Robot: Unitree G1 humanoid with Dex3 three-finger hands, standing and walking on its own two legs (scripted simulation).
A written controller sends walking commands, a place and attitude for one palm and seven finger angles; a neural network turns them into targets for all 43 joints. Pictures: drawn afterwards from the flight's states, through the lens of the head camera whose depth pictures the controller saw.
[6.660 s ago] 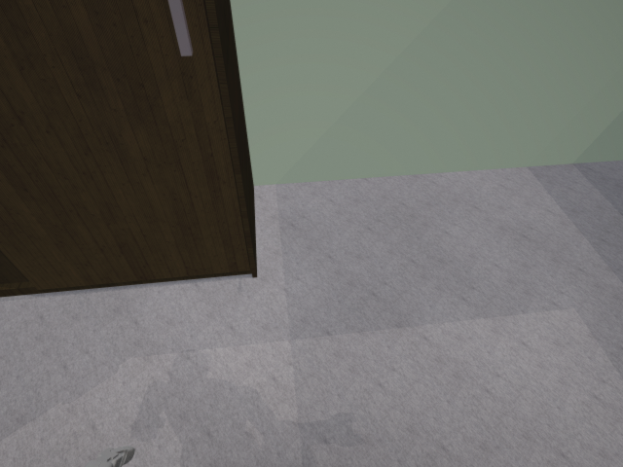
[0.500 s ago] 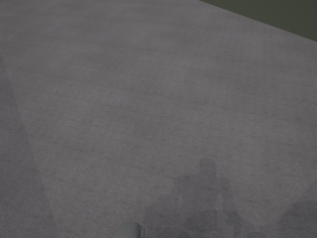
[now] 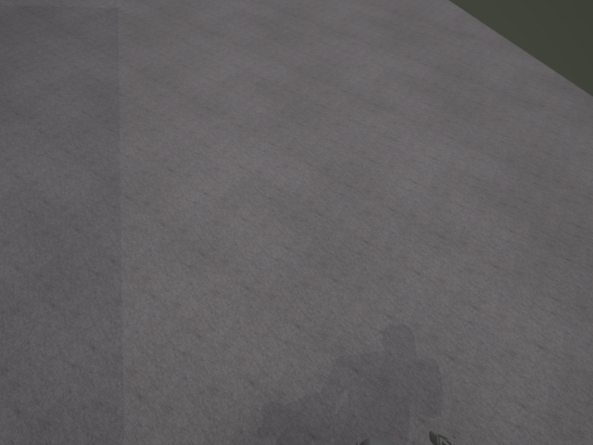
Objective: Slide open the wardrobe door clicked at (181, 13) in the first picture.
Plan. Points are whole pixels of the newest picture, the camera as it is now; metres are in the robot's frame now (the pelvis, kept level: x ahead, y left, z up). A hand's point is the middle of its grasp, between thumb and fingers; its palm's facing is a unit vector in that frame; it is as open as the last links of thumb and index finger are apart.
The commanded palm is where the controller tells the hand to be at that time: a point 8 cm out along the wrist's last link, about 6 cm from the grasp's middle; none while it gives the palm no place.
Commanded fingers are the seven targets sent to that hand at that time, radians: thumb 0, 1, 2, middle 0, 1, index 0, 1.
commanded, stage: turn to face it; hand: right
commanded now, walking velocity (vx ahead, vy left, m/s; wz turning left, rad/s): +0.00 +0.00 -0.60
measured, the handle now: out of the picture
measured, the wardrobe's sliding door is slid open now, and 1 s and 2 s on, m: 0.00 0.00 0.00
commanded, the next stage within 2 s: none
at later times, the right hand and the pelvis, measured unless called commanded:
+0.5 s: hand out of the picture +0.01 -0.27 -0.17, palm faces +0.29 +0.93 -0.24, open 7.4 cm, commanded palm none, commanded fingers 0.00 -0.90 -0.90 0.20 0.30 0.20 0.30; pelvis +0.01 -0.04 +0.01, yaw -15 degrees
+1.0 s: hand out of the picture -0.04 -0.17 -0.14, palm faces +0.53 +0.80 -0.29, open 7.4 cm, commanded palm none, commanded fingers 0.00 -0.90 -0.90 0.20 0.30 0.20 0.30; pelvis -0.01 +0.04 +0.01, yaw -33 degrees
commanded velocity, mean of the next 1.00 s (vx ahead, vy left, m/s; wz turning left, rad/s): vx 0.00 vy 0.00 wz -0.60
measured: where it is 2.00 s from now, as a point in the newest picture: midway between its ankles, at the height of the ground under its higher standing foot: outside the picture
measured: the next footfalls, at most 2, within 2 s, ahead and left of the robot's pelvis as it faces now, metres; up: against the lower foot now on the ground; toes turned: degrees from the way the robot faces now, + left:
right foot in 0.24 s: +0.07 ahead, -0.12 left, +0.00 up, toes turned -17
left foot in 0.84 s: +0.06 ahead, +0.13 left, +0.00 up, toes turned -27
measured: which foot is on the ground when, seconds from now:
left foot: down 0.00-0.26, up 0.28-0.82, down 0.84-1.00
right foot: up 0.00-0.22, down 0.24-0.84, up 0.86-1.00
